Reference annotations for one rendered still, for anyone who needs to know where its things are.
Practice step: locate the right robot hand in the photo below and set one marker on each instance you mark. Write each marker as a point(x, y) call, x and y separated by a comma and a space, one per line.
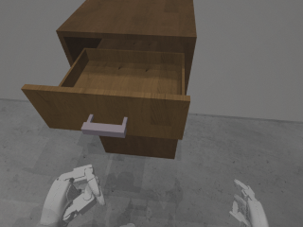
point(252, 213)

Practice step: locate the drawer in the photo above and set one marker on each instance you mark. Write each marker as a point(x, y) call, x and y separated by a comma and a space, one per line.
point(148, 87)

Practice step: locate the cabinet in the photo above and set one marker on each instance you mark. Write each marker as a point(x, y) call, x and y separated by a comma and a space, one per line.
point(137, 25)

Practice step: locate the handle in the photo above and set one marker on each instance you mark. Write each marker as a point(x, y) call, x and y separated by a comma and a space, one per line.
point(101, 129)

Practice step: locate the left robot hand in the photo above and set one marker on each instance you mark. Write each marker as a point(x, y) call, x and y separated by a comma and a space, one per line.
point(57, 211)

